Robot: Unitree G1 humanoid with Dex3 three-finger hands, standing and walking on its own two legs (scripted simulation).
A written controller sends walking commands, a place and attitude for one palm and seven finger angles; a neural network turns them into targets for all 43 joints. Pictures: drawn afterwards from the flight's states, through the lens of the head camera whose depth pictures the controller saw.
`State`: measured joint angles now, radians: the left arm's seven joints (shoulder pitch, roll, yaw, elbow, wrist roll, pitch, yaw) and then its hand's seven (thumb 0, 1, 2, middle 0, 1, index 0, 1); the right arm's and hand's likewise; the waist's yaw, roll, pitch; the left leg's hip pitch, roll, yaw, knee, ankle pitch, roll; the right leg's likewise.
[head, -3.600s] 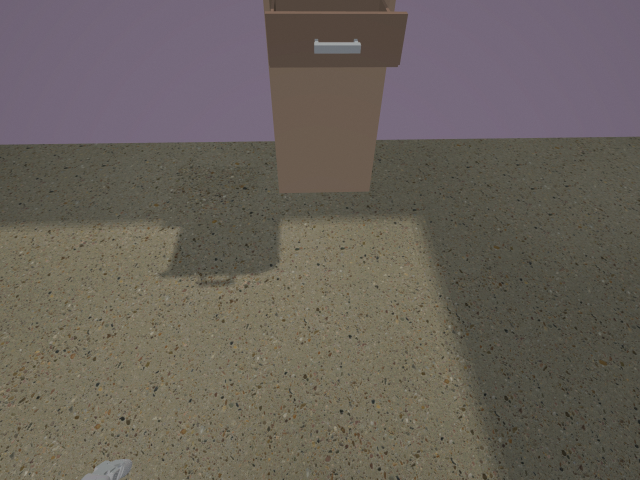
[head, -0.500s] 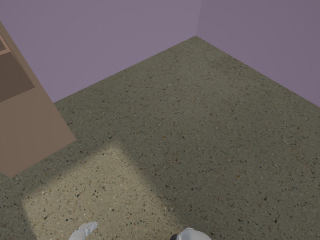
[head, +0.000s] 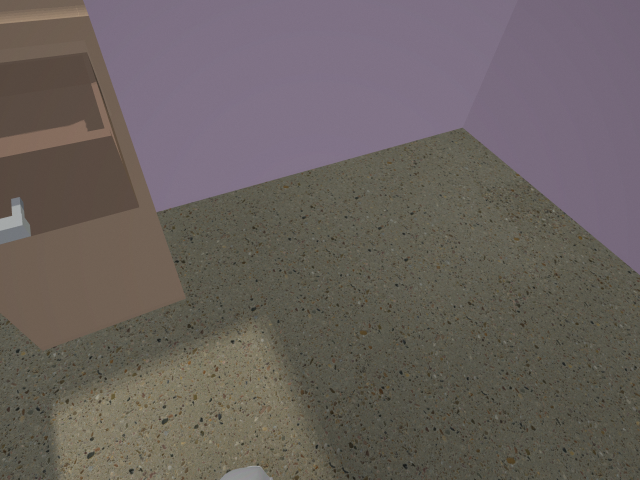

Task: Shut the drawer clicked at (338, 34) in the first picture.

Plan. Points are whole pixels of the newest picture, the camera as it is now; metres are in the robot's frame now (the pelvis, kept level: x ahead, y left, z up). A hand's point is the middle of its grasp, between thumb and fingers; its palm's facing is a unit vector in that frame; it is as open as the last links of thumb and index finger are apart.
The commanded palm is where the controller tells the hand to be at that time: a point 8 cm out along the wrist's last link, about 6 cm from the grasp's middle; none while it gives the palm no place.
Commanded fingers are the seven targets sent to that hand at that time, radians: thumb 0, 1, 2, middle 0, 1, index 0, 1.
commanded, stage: turn to face it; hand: left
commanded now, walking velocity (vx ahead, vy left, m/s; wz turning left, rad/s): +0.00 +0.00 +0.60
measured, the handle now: out of the picture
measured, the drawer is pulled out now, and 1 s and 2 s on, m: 0.29 0.29 0.29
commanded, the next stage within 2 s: take the last steps up to it in 0.72 s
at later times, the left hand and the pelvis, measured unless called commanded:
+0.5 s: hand out of the picture +0.06 +0.17 -0.13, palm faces +0.31 -0.91 -0.28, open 7.4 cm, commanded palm none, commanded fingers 0.00 0.90 0.90 -0.20 -0.30 -0.20 -0.30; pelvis +0.01 -0.06 +0.01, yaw +17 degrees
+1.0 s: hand out of the picture -0.11 +0.17 -0.16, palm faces +0.53 -0.82 -0.22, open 7.4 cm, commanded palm none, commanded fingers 0.00 0.90 0.90 -0.20 -0.30 -0.20 -0.30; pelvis -0.01 -0.02 +0.02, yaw +28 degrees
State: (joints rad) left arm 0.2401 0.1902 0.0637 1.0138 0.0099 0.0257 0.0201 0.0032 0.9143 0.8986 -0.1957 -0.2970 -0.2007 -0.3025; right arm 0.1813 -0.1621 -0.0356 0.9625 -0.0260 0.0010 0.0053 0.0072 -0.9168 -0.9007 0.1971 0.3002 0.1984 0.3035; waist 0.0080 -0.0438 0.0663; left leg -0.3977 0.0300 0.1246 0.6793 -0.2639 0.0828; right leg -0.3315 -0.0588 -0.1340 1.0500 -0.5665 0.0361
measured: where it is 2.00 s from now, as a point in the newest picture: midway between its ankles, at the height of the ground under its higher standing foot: outside the picture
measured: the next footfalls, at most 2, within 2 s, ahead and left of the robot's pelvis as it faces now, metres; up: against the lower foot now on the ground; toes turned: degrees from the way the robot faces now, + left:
right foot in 0.44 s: +0.07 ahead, -0.17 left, +0.00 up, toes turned +13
left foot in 0.84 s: -0.04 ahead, +0.07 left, +0.00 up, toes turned +31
